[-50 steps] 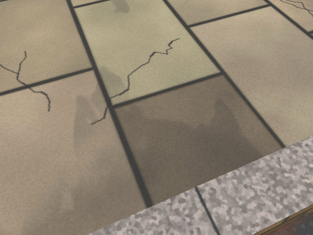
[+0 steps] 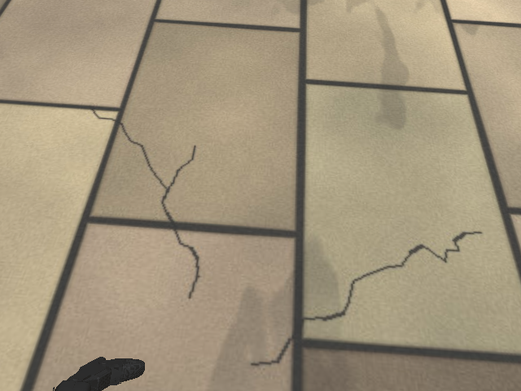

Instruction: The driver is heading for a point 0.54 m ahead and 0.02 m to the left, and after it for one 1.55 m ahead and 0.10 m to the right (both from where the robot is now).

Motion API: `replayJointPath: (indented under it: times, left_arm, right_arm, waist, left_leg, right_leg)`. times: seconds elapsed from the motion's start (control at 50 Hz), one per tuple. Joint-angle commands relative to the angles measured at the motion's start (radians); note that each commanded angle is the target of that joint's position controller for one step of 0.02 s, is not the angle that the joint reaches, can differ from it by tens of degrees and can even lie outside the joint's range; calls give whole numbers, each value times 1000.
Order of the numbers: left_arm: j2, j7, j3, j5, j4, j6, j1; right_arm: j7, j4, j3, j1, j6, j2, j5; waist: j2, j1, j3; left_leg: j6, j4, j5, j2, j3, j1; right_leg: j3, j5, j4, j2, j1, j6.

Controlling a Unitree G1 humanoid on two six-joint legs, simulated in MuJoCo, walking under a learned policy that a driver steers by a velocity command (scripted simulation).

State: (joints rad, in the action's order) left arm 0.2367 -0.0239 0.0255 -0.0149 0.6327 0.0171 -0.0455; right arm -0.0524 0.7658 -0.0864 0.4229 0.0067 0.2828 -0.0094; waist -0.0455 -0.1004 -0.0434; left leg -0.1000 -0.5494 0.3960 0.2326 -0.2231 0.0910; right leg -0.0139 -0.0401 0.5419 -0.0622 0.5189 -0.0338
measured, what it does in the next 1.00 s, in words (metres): walks ahead, turning left: right foot, then left foot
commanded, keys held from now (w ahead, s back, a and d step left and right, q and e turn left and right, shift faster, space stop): q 0.26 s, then w+q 0.14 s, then w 0.60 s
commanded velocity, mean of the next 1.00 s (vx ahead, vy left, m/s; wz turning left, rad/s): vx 0.27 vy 0.00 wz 0.37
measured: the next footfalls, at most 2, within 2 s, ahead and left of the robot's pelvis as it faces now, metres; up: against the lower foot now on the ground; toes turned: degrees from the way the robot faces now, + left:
right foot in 0.02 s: +0.16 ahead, -0.08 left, +0.00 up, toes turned +4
left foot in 0.48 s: +0.03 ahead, +0.09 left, +0.00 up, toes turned +16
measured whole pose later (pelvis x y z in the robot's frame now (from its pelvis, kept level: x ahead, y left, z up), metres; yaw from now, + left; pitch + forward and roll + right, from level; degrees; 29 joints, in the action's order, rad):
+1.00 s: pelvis +0.27 +0.04 +0.00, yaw +19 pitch +2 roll +0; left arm 0.25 0.02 -0.04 -0.04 0.68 0.05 -0.14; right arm 0.00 0.87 -0.03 0.45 -0.06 0.25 -0.01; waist 0.01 -0.04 -0.03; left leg -0.06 -0.99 0.43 0.04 -0.07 0.12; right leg 0.10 -0.19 0.62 -0.01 0.45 -0.07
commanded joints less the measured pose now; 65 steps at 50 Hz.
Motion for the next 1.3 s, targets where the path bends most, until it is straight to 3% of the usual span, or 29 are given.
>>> replayJointPath:
  times: [0.02, 0.04, 0.06, 0.08, 0.1, 0.14, 0.2, 0.32, 0.4, 0.44, 0.46, 0.48, 0.5, 0.52, 0.56, 0.6, 0.76, 0.84, 0.88, 0.92, 0.94, 0.96, 0.98, 1.0, 1.02, 1.06, 1.14, 1.2, 1.3]
  left_arm:
    - [189, -38, -66, 9, -2, 30, -296]
    - [167, -34, -51, 7, -45, 15, -247]
    - [153, -29, -63, 5, -66, 6, -188]
    - [77, -34, -46, 4, -99, 3, -108]
    - [35, -37, -29, 0, -101, 0, -75]
    - [79, -36, -40, -9, -85, 2, -87]
    - [108, -30, -57, -19, -61, 8, -125]
    - [159, -19, -88, -20, -63, -2, -167]
    - [214, -13, -115, -22, -45, -14, -184]
    - [194, -10, -115, -13, -34, -29, -166]
    - [149, -4, -108, -17, -39, -33, -137]
    - [28, 14, -76, -19, -47, -30, -171]
    - [72, 16, -82, -23, -106, -21, -92]
    - [145, 28, -102, -18, -118, -10, -34]
    - [155, 56, -108, -18, -52, 3, -115]
    - [154, 67, -114, -29, -2, -4, -164]
    - [89, 77, -92, -20, -38, -2, 36]
    - [86, 80, -85, -15, -67, 9, 75]
    - [97, 65, -92, -10, -48, 11, -13]
    - [136, 33, -116, -17, 36, 24, -296]
    - [210, 16, -135, -42, 64, 36, -442]
    - [320, 20, -159, -50, 76, 41, -512]
    - [249, 30, -141, -12, 81, 39, -438]
    - [201, 31, -129, -5, 77, 38, -338]
    - [143, 34, -113, -8, 75, 43, -289]
    - [88, 33, -90, 1, 98, 54, -255]
    - [113, 38, -88, 9, 151, 83, -302]
    - [129, 37, -93, 15, 161, 68, -291]
    - [152, 28, -109, 16, 167, 35, -336]
  right_arm:
    - [16, -140, -11, -76, -31, 60, 25]
    - [12, -124, -10, 82, -22, 62, 6]
    - [8, -83, -16, 140, -3, 109, -11]
    - [14, -75, -19, 44, 14, 136, -26]
    - [24, -98, -23, -50, 27, 142, -25]
    - [45, -115, -20, -71, 56, 123, -16]
    - [56, -130, -12, -82, 72, 90, -3]
    - [87, -185, 5, -173, 78, 76, -20]
    - [113, -181, 5, -142, 56, 88, -9]
    - [114, -123, 14, -14, 35, 59, -8]
    - [105, -67, 15, 91, 21, 60, -8]
    - [96, -77, 18, 85, 7, 85, -16]
    - [60, -146, -15, 5, 6, 205, -21]
    - [37, -127, -15, -28, 8, 175, -23]
    - [48, -122, 7, -97, -27, 132, -16]
    - [57, -99, 18, -73, -63, 103, -6]
    - [57, -4, 18, 92, -85, 94, -10]
    - [42, 36, 15, 103, -89, 115, -10]
    - [40, 48, 14, 63, -90, 138, -11]
    - [38, 59, 10, 38, -87, 159, -9]
    - [40, 38, 28, 64, -89, 111, 4]
    - [46, 13, 45, 138, -88, 21, 22]
    - [44, 10, 27, 44, -90, 91, -8]
    - [51, -5, 25, -18, -92, 89, -4]
    - [57, -8, 33, -56, -97, 78, -7]
    - [68, -4, 38, -52, -77, 51, -25]
    - [73, -7, 48, -62, -55, 11, -36]
    - [70, -41, 62, -174, -51, -7, -26]
    - [45, -64, 55, -264, -47, 31, -17]
  waist:
    - [-70, 179, 290]
    - [-135, 72, 376]
    - [-98, 52, 406]
    - [5, 61, 302]
    - [36, 61, 204]
    - [-31, 59, 126]
    - [-69, 59, 130]
    - [-132, 89, 128]
    - [-113, 78, 111]
    - [-54, 16, 69]
    - [77, -24, 3]
    - [299, 11, -9]
    - [268, 13, -92]
    - [187, 25, -144]
    - [162, 95, -102]
    - [132, 95, -36]
    - [140, 5, -80]
    - [162, 14, -96]
    - [170, 73, -63]
    - [128, 206, 107]
    - [31, 254, 235]
    - [-239, 224, 365]
    - [-113, 204, 308]
    - [-46, 157, 164]
    - [18, 142, 112]
    - [-9, 87, 40]
    - [-8, 52, 27]
    - [-50, 69, 41]
    - [-57, 114, 75]
  left_leg:
    - [145, -584, -106, -96, -1, 240]
    - [132, -774, 351, -18, 73, 343]
    - [138, -904, 253, -68, 80, 378]
    - [144, -908, 156, -108, 106, 412]
    - [150, -849, 108, -132, 112, 412]
    - [165, -777, 49, -147, 131, 370]
    - [161, -703, 29, -147, 162, 348]
    - [115, -416, 57, -205, 240, 325]
    - [27, -163, 123, -183, 314, 109]
    - [-30, 94, 24, -157, 343, -86]
    - [-47, 254, 82, -178, 255, -175]
    - [-67, 369, 347, -446, -135, -214]
    - [-176, 489, 540, -619, -449, -76]
    - [-186, 529, 524, -588, -400, 4]
    - [-119, 504, 222, -469, -191, -5]
    - [-99, 483, 38, -413, -69, -31]
    - [-109, 446, -273, -414, 30, -146]
    - [-87, 388, -535, -452, 58, -184]
    - [-55, 298, -826, -446, 96, -151]
    - [-20, -44, -1059, -391, 163, -73]
    - [1, -337, -775, -332, 195, 166]
    - [47, -718, -27, -128, 226, 442]
    - [23, -817, 43, -156, 92, 509]
    - [19, -819, -33, -216, 110, 540]
    - [12, -762, -89, -256, 129, 523]
    - [28, -669, -112, -297, 166, 463]
    - [95, -504, -130, -278, 221, 442]
    - [117, -277, -250, -249, 250, 386]
    - [104, -99, -338, -212, 223, 302]
  right_leg:
    - [-259, 656, -56, 342, -657, -128]
    - [-486, 1125, 9, 541, -687, -253]
    - [-549, 899, -58, 555, -613, -344]
    - [-466, 540, -135, 467, -476, -320]
    - [-340, 309, -188, 375, -372, -255]
    - [-187, 183, -246, 291, -257, -201]
    - [-108, 93, -266, 270, -232, -197]
    - [-98, -456, -378, 317, -225, -176]
    - [-45, -583, -402, 336, -132, -130]
    - [38, -641, -315, 277, -19, -74]
    - [135, -646, -108, 196, 100, -29]
    - [203, -627, 264, 106, 277, 4]
    - [82, -444, 319, 70, 442, 32]
    - [-1, -320, 361, 129, 409, 41]
    - [5, -187, 358, 124, 309, 62]
    - [37, -126, 401, 120, 239, 68]
    - [74, -38, 216, 128, 280, 53]
    - [102, -98, 89, 109, 182, -3]
    - [127, -148, 34, 60, -8, -46]
    - [132, -138, -26, 7, -386, -94]
    - [-72, -291, -53, 186, -681, -144]
    - [-601, -385, -183, 482, -856, -265]
    - [-705, -320, -271, 453, -758, -257]
    - [-518, -269, -264, 430, -623, -244]
    - [-402, -181, -286, 383, -527, -223]
    - [-246, -4, -333, 296, -387, -183]
    - [-103, 611, -307, 253, -342, -214]
    - [-27, 668, -270, 182, -315, -178]
    - [-114, 540, -152, 192, -353, -132]
Keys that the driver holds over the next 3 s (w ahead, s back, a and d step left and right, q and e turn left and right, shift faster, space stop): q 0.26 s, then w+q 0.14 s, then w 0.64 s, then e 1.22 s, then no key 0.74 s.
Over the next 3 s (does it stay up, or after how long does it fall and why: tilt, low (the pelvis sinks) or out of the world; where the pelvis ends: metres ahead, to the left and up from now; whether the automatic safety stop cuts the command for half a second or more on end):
stays up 0.43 0.08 0.02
